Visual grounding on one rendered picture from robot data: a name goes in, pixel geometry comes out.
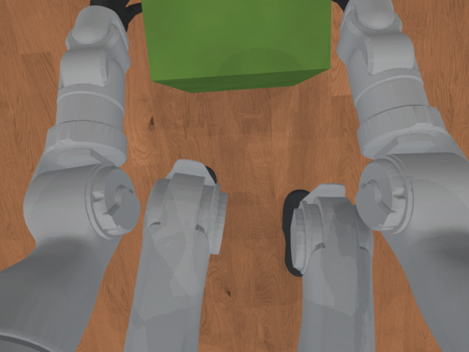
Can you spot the robot left hand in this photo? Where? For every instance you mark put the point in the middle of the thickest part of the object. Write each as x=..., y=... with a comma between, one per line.
x=126, y=14

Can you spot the right robot shin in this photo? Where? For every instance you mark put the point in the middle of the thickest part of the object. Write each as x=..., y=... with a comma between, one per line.
x=365, y=233

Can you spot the robot right forearm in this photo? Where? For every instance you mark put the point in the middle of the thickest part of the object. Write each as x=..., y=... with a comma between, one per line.
x=386, y=84

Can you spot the right robot upper arm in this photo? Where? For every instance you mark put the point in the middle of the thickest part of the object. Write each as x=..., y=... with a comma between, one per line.
x=420, y=204

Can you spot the robot left thigh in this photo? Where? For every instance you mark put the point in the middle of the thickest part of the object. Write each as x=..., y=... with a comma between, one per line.
x=167, y=300

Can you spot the carton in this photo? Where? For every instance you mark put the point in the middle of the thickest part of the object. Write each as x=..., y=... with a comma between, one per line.
x=220, y=45

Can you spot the robot left forearm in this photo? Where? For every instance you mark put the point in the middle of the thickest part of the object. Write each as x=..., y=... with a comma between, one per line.
x=91, y=95

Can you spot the left robot upper arm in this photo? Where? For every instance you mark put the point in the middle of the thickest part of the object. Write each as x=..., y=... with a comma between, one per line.
x=77, y=217

